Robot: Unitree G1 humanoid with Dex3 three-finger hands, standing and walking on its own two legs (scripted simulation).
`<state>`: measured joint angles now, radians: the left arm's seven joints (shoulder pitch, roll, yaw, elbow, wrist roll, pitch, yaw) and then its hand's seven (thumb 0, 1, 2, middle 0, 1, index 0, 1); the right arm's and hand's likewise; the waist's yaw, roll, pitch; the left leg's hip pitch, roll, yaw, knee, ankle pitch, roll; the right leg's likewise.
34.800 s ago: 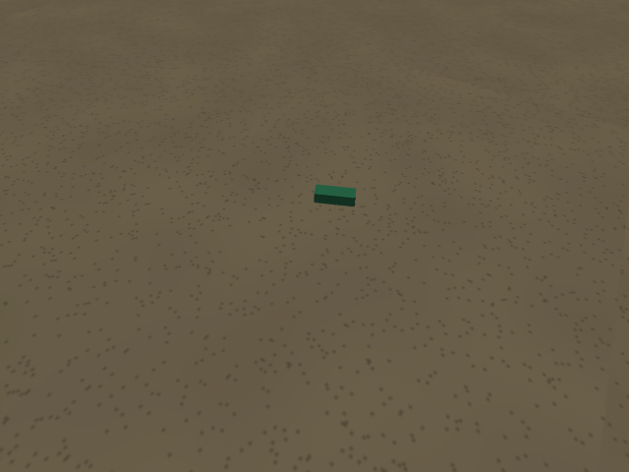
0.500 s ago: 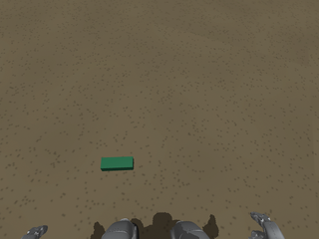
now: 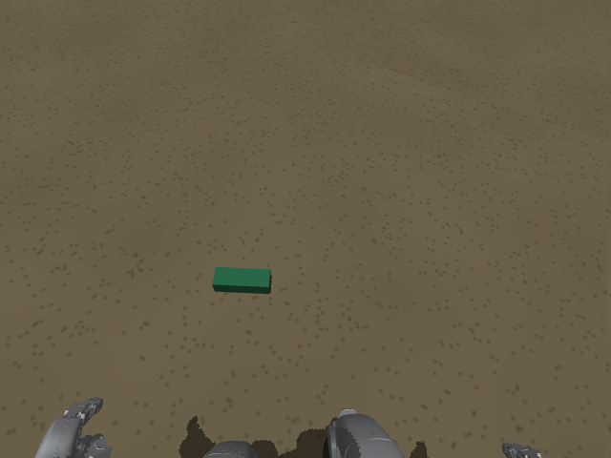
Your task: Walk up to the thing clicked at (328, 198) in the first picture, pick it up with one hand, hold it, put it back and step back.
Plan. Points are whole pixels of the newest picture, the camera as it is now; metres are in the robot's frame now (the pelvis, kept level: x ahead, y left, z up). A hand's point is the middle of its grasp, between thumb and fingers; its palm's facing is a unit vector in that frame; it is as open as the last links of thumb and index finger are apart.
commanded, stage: step back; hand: left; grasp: from above
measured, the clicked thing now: (242, 280) +0.70 +0.18 -0.73
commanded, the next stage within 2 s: stand in 2.00 s
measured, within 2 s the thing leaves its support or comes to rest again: neither
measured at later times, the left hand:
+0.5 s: hand out of the picture -0.09 +0.23 -0.12, palm faces -0.03 -0.90 -0.44, open 7.4 cm
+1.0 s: hand out of the picture -0.28 +0.24 -0.14, palm faces -0.04 -0.91 -0.41, open 7.4 cm
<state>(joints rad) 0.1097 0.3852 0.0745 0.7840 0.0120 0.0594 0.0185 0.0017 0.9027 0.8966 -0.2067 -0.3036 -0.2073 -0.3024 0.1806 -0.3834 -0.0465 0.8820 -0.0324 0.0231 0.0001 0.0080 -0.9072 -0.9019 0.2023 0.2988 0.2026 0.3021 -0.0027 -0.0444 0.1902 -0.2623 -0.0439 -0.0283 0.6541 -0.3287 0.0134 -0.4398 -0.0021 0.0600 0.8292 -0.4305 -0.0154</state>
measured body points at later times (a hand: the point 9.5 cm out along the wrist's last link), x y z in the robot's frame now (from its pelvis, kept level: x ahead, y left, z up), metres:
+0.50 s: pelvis -0.17 -0.04 +0.01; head -0.12 -0.07 +0.45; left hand -0.09 +0.27 -0.09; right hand -0.07 -0.37 -0.12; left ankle -0.16 +0.11 -0.64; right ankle -0.14 -0.15 -0.72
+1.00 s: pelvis -0.35 -0.04 +0.00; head -0.32 -0.03 +0.45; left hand -0.28 +0.29 -0.12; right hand -0.24 -0.35 -0.10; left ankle -0.27 +0.09 -0.72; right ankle -0.40 -0.16 -0.71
